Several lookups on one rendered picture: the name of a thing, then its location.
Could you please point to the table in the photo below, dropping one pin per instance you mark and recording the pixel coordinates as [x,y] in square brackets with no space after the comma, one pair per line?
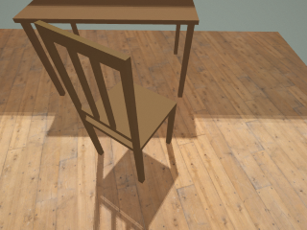
[138,12]

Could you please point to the chair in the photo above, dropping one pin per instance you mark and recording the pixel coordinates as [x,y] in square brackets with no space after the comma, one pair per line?
[128,113]

